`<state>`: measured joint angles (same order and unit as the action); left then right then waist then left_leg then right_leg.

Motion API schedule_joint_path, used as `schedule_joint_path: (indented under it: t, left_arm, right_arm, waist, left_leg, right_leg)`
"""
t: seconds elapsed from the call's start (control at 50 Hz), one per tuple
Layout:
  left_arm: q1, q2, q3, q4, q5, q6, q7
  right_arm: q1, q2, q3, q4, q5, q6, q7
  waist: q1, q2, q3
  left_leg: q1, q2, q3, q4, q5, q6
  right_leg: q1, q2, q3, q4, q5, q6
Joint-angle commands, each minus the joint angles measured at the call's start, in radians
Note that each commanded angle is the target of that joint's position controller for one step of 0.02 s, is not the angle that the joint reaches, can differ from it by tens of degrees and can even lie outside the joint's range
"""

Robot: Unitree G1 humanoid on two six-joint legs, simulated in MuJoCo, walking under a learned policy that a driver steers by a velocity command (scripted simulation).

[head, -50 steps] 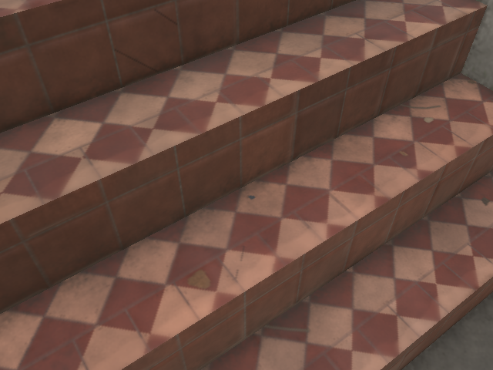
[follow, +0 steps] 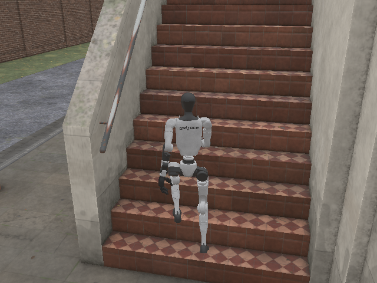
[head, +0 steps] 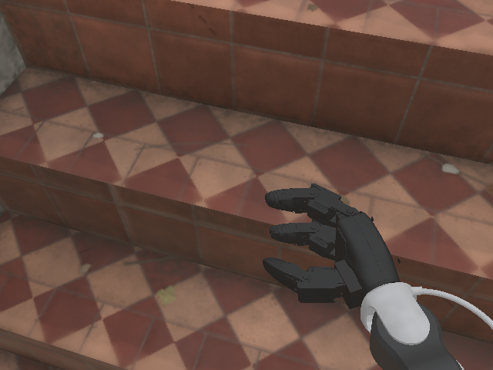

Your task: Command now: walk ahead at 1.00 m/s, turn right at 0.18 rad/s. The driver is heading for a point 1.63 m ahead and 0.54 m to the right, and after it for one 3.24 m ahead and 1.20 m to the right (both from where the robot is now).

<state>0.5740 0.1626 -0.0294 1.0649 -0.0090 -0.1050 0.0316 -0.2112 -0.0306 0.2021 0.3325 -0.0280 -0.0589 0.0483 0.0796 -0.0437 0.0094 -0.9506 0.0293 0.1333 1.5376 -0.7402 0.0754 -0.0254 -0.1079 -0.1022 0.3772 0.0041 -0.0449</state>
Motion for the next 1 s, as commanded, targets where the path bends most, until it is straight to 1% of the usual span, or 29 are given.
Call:
schedule_joint_path:
  t: [0.02,0.04,0.08,0.12,0.14,0.2,0.24,0.28,0.32,0.34,0.36,0.38,0.4,0.42,0.44,0.5,0.56,0.62,0.68,0.72,0.74,0.78,0.8,0.82,0.84,0.88,0.92,0.96,1.0]
  left_arm:
    - [-0.254,0.271,0.083,-0.152,0.002,-0.073,-0.05]
    - [-0.372,0.231,0.109,-0.219,-0.029,-0.067,-0.068]
    - [-0.542,0.023,0.037,-0.443,-0.002,-0.023,-0.066]
    - [-0.429,-0.101,-0.013,-0.462,-0.019,0.007,-0.101]
    - [-0.35,-0.101,-0.022,-0.452,-0.043,0.019,-0.12]
    - [-0.321,-0.091,-0.037,-0.465,-0.049,0.067,-0.075]
    - [-0.396,-0.071,-0.056,-0.557,-0.05,0.088,-0.042]
    - [-0.401,0.007,-0.052,-0.59,-0.048,0.1,-0.047]
    - [-0.242,0.17,0.023,-0.519,0.004,0.095,-0.052]
    - [-0.153,0.287,0.075,-0.466,0.01,0.094,-0.058]
    - [-0.1,0.3,0.089,-0.437,0.018,0.103,-0.066]
    - [-0.106,0.314,0.103,-0.425,0.014,0.093,-0.098]
    - [-0.143,0.365,0.109,-0.407,0.034,0.091,-0.103]
    - [-0.236,0.298,0.086,-0.416,0.075,0.089,-0.077]
    - [-0.19,0.121,0.019,-0.392,0.11,0.064,-0.072]
    - [-0.14,0.008,-0.005,-0.321,0.028,0.024,-0.076]
    - [-0.131,0.033,0.005,-0.31,0.022,0.02,-0.073]
    - [-0.029,0.004,-0.003,-0.26,0.027,0.029,-0.063]
    - [0.04,0.03,0.011,-0.204,-0.013,0.046,-0.047]
    - [-0.024,0.085,0.035,-0.232,-0.037,0.071,-0.004]
    - [0.019,0.107,0.042,-0.193,-0.026,0.048,0.0]
    - [-0.171,0.321,0.108,-0.218,0.019,0.007,-0.009]
    - [-0.238,0.298,0.11,-0.241,0.042,-0.013,-0.016]
    - [-0.179,0.1,0.076,-0.252,0.01,-0.021,-0.048]
    - [-0.313,0.086,0.051,-0.31,0.021,-0.022,-0.073]
    - [-0.493,0.025,0.014,-0.481,0.049,-0.001,-0.109]
    - [-0.498,-0.017,-0.03,-0.521,0.084,0.004,-0.134]
    - [-0.441,-0.054,-0.06,-0.539,0.055,0.0,-0.136]
    - [-0.508,-0.076,-0.098,-0.583,0.074,-0.005,-0.118]
  right_arm:
    - [0.727,-0.522,-0.259,0.209,-0.083,0.01,-0.066]
    - [0.691,-0.405,-0.225,0.272,-0.078,-0.002,-0.055]
    - [0.435,-0.215,-0.189,0.373,0.004,-0.014,-0.037]
    - [0.396,-0.02,-0.156,0.501,-0.01,-0.026,-0.018]
    - [0.365,-0.002,-0.157,0.512,-0.02,-0.028,-0.014]
    - [0.307,-0.108,-0.17,0.557,-0.07,-0.018,-0.013]
    - [0.218,-0.173,-0.164,0.539,-0.056,0.002,-0.016]
    - [0.252,-0.304,-0.186,0.531,-0.017,-0.006,-0.055]
    - [0.312,-0.539,-0.233,0.497,0.017,-0.018,-0.073]
    - [0.313,-0.568,-0.251,0.463,0.027,-0.018,-0.084]
    - [0.296,-0.575,-0.258,0.439,0.021,-0.002,-0.084]
    - [0.238,-0.529,-0.254,0.377,0.035,0.001,-0.082]
    - [0.233,-0.383,-0.221,0.302,0.013,-0.018,-0.072]
    - [0.105,-0.285,-0.198,0.202,-0.005,-0.051,-0.044]
    - [0.031,-0.224,-0.189,0.123,-0.01,-0.081,-0.019]
    - [0.086,-0.101,-0.128,0.066,-0.101,-0.092,0.029]
    - [0.141,-0.026,-0.08,0.071,-0.08,-0.123,0.04]
    - [-0.044,0.02,-0.053,0.023,-0.065,-0.124,0.014]
    - [-0.2,0.084,-0.014,-0.096,-0.052,-0.116,0.002]
    - [-0.336,0.07,0.005,-0.193,-0.073,-0.122,-0.026]
    - [-0.256,0.034,-0.05,-0.186,-0.082,-0.121,-0.047]
    - [0.287,-0.294,-0.221,0.023,0.006,-0.097,-0.061]
    - [0.534,-0.417,-0.265,0.157,0.008,-0.091,-0.051]
    - [0.63,-0.383,-0.266,0.294,-0.001,-0.079,-0.061]
    - [0.563,-0.316,-0.247,0.305,-0.019,-0.038,-0.085]
    - [0.403,-0.131,-0.196,0.389,0.013,-0.008,-0.073]
    - [0.317,-0.008,-0.164,0.434,0.011,-0.009,-0.077]
    - [0.341,-0.042,-0.171,0.473,0.024,-0.023,-0.072]
    - [0.38,-0.149,-0.186,0.478,0.024,-0.013,-0.081]
  waist:
    - [-0.42,0.384,-0.687]
    - [-0.346,0.216,-0.545]
    - [-0.154,0.062,-0.068]
    - [-0.019,0.093,0.061]
    - [0.044,0.077,0.07]
    - [0.114,0.067,0.067]
    - [0.176,0.105,0.096]
    - [0.201,0.186,-0.046]
    - [0.257,0.186,-0.346]
    - [0.247,0.161,-0.378]
    - [0.227,0.196,-0.378]
    - [0.225,0.13,-0.303]
    - [0.101,-0.209,-0.172]
    - [0.01,-0.337,-0.093]
    - [-0.032,-0.224,-0.013]
    - [-0.11,0.024,0.07]
    - [-0.117,0.09,-0.008]
    - [-0.047,0.1,0.043]
    - [-0.037,0.083,0.039]
    - [-0.045,0.07,-0.065]
    - [-0.108,-0.016,-0.265]
    - [-0.341,-0.222,-0.451]
    - [-0.379,-0.078,-0.539]
    - [-0.256,0.461,-0.61]
    - [-0.265,0.633,-0.575]
    - [-0.113,0.283,-0.108]
    - [0.005,0.093,0.029]
    - [0.077,-0.019,0.059]
    - [0.049,-0.036,0.021]
  left_leg:
    - [1.262,0.333,-1.077,-1.031,0.586,0.355]
    - [1.114,0.38,-1.077,-1.123,0.438,0.291]
    - [0.774,0.298,-0.553,-0.99,0.497,0.115]
    - [0.698,0.227,-0.229,-1.059,0.654,0.007]
    - [0.66,0.223,-0.112,-1.091,0.698,-0.016]
    - [0.518,0.209,0.102,-1.202,0.818,-0.001]
    - [0.381,0.152,0.26,-1.284,0.805,-0.046]
    - [0.249,0.13,0.306,-1.452,0.917,0.024]
    - [0.551,0.212,0.222,-1.314,1.975,0.108]
    - [0.703,0.245,0.188,-1.123,2.475,0.143]
    - [0.893,0.323,0.116,-0.918,2.473,0.171]
    - [0.889,0.281,0.083,-0.704,2.33,0.187]
    - [0.624,0.098,0.038,-0.354,1.356,0.111]
    - [0.332,-0.154,-0.16,0.06,0.688,0.069]
    - [0.211,-0.152,-0.312,0.277,0.654,0.101]
    - [-0.053,-0.135,-0.28,0.625,0.596,0.113]
    - [-0.19,-0.121,-0.22,0.666,0.548,0.079]
    - [-0.398,-0.126,-0.121,0.826,0.422,0.027]
    - [-0.405,-0.072,-0.087,0.53,0.385,0.01]
    - [0.264,-0.055,0.011,-0.064,0.266,0.005]
    - [0.716,-0.121,0.032,-0.07,0.209,0.0]
    - [0.791,-0.118,-0.094,-0.288,0.025,0.003]
    - [0.974,-0.053,-0.371,-0.474,-0.04,0.072]
    - [1.261,0.174,-1.001,-0.829,-0.249,0.315]
    - [1.059,0.232,-1.364,-1.142,-0.322,0.346]
    - [0.519,0.133,-1.022,-1.067,-0.356,0.258]
    - [0.276,0.047,-0.697,-0.968,-0.047,0.2]
    - [0.205,0.049,-0.608,-1.014,0.072,0.181]
    - [0.215,0.04,-0.563,-1.043,0.192,0.194]
  right_leg:
    - [-0.604,0.175,0.223,1.166,0.317,-0.092]
    - [-0.795,0.216,0.39,1.665,0.021,-0.089]
    - [-1.116,0.129,0.314,1.873,-0.155,-0.133]
    - [-1.242,0.094,0.336,1.943,-0.237,-0.162]
    - [-1.232,0.079,0.335,1.847,-0.271,-0.161]
    - [-1.229,0.164,0.185,2.043,-0.177,-0.113]
    - [-1.195,0.134,0.132,1.775,-0.108,-0.081]
    - [-0.725,0.141,-0.046,1.479,-0.114,-0.057]
    - [-0.299,0.206,-0.082,1.311,-0.347,-0.049]
    - [-0.249,0.279,-0.17,1.197,-0.608,-0.052]
    - [-0.287,0.264,-0.082,0.962,-0.712,-0.097]
    - [-0.281,0.304,0.006,0.599,-0.553,-0.141]
    - [-0.269,0.198,0.35,0.371,-0.324,-0.249]
    - [-0.391,0.13,0.935,-0.043,-0.646,-0.338]
    - [-0.487,0.101,1.109,-0.104,-0.823,-0.284]
    - [-0.464,0.167,0.862,0.136,-0.51,-0.221]
    - [-0.337,0.172,0.727,0.092,-0.256,-0.215]
    - [-0.319,0.112,0.768,0.053,-0.178,-0.24]
    - [-0.358,0.125,0.73,-0.063,-0.21,-0.179]
    - [-0.721,0.106,0.631,-0.317,0.096,-0.189]
    - [-0.756,0.082,0.631,-0.261,0.72,-0.214]
    - [-0.239,-0.001,0.545,0.19,1.733,-0.223]
    - [-0.264,0.012,0.519,0.48,1.753,-0.265]
    - [-0.677,0.197,0.557,0.927,0.787,-0.173]
    - [-0.772,0.283,0.478,1.348,0.082,-0.09]
    - [-0.95,0.223,0.4,1.583,-0.167,-0.083]
    - [-0.958,0.164,0.307,1.665,-0.305,-0.073]
    - [-0.988,0.087,0.28,1.621,-0.263,-0.053]
    - [-1.03,0.035,0.225,1.53,-0.174,-0.005]
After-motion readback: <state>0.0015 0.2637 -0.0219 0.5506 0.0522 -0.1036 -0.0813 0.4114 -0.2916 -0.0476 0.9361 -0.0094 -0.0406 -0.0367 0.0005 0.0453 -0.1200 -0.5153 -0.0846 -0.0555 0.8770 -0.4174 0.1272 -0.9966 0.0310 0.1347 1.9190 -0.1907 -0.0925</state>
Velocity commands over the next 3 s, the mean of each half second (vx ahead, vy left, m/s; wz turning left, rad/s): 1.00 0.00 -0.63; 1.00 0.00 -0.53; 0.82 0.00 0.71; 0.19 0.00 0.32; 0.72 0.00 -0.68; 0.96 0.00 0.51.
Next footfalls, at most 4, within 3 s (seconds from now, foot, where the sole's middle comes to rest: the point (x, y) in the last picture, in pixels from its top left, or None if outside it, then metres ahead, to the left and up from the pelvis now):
0.36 right None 0.29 -0.12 -0.39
0.80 left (339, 177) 0.60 -0.08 -0.17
1.16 right None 0.51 -0.43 -0.17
1.50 left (423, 15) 0.76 -0.18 0.04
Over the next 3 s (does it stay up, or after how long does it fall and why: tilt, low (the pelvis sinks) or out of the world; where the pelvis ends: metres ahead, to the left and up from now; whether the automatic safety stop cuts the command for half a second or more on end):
stays up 1.19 -0.56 1.25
